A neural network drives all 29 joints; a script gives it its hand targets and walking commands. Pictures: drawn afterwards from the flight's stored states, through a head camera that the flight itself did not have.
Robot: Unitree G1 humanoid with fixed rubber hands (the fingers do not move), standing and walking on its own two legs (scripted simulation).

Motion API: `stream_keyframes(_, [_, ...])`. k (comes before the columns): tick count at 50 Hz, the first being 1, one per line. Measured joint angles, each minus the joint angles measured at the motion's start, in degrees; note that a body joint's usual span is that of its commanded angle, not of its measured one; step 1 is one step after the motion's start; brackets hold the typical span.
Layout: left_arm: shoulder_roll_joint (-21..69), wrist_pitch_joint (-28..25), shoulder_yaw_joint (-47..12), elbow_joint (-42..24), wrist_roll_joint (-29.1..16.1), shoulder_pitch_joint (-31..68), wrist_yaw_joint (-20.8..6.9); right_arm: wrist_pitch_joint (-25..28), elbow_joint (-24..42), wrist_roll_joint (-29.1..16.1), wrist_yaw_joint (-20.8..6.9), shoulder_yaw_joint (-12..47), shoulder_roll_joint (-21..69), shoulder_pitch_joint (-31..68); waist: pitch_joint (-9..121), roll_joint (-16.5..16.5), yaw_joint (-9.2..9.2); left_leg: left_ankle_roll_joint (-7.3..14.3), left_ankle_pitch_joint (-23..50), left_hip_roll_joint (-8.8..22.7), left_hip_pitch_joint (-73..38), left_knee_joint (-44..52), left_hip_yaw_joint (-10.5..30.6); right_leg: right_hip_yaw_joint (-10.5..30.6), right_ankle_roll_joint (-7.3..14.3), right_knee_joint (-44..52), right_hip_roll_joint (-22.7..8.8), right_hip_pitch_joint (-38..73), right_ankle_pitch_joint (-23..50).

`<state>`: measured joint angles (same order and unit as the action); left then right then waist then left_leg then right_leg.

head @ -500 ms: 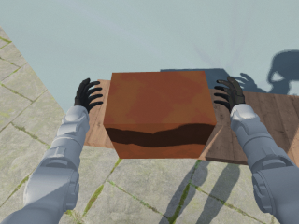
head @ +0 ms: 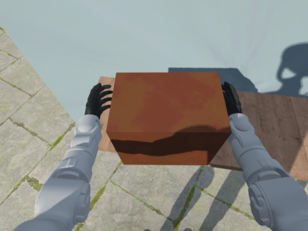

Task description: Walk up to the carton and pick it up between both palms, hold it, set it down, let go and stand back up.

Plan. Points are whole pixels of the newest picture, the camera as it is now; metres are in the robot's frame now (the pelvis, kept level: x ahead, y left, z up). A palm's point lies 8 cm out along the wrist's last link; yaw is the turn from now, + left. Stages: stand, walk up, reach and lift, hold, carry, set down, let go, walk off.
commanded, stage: reach and lift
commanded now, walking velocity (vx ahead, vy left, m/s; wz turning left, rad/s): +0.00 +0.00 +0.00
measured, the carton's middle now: (166, 123) +0.40 +0.01 +0.01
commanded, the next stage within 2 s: none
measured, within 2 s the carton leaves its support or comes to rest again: leaves its support in 0.92 s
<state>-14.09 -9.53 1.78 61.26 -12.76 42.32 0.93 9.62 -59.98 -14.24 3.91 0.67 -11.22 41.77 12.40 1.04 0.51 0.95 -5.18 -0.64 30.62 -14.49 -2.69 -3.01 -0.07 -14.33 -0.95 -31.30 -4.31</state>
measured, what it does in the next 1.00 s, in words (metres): stands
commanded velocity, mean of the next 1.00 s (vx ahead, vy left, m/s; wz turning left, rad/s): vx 0.00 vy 0.00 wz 0.00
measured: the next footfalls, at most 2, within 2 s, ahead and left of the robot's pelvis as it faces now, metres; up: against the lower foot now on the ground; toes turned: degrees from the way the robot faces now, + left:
none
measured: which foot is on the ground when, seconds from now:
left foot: down 0.00-1.00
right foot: down 0.00-1.00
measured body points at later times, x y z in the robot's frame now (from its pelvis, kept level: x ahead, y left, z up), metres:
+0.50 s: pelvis -0.01 +0.00 +0.00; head +0.07 +0.00 +0.45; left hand +0.41 +0.18 +0.04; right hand +0.41 -0.17 +0.04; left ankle -0.01 +0.10 -0.74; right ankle +0.00 -0.12 -0.74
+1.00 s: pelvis +0.03 +0.00 +0.01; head +0.08 +0.00 +0.46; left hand +0.43 +0.18 +0.05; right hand +0.42 -0.18 +0.05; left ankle -0.01 +0.10 -0.74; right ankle +0.00 -0.12 -0.74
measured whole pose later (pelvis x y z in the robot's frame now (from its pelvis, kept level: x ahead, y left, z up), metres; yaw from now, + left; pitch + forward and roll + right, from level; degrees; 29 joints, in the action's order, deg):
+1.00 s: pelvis +0.03 +0.00 +0.01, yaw +0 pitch +17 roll +0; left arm -4.6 0.9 11.6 44.1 3.6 32.4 1.5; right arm -0.6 -40.7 4.9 4.1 -14.0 -1.6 29.0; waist 13.5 0.0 0.8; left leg 0.9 -1.2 -0.6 17.1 -1.0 -2.4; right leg -2.9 0.2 -0.4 -0.1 -17.7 -0.1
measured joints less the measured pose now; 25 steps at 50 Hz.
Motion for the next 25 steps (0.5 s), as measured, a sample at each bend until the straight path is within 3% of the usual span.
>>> stream_keyframes(11, [5.32, -0.40, 4.63, -2.43, 7.82, -2.11, 2.84, 1.08, 0.30, 6.67, 1.05, -5.82, 3.14, -1.85, -0.31, 0.21, 0.21, 0.20, 1.24, 0.11, -3.01, 2.85, -0.53, 0.64, -0.02, 3.86, 0.31, 3.21, 2.07])
stream_keyframes(20, [6.49, 0.61, 7.07, -3.37, 10.41, -2.23, 3.57, 0.19, 1.98, 10.08, 2.39, -8.79, 4.83, -2.24, -0.02, 0.07, 0.44, 0.31, 2.17, 0.08, -3.00, 3.77, -0.53, 0.65, 0.14, 4.43, 0.33, 3.06, 2.78])
stream_keyframes(25, [7.23, 1.42, 9.17, -5.29, 13.01, -3.52, 2.89, -0.62, 3.54, 12.27, 1.48, -11.34, 6.06, -3.20, 1.29, -0.18, 0.33, 0.21, 2.91, 0.08, -2.72, 5.18, -0.40, 0.55, 0.33, 5.74, 0.40, 2.78, 3.41])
